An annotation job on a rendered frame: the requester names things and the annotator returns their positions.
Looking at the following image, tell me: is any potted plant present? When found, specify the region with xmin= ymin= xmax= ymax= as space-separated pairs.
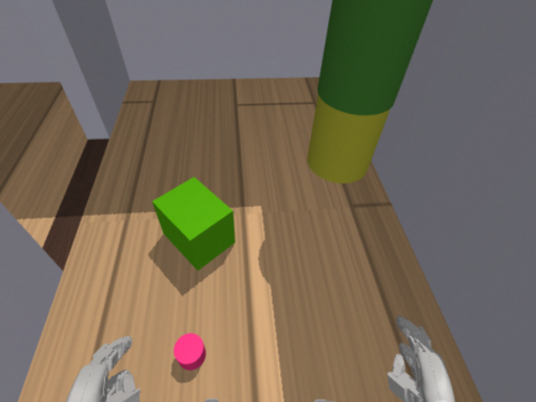
xmin=307 ymin=0 xmax=433 ymax=183

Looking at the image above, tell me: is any right robot hand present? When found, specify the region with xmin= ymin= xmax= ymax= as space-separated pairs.
xmin=388 ymin=316 xmax=455 ymax=402

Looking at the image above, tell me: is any left robot hand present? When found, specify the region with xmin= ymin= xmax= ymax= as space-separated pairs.
xmin=66 ymin=336 xmax=140 ymax=402

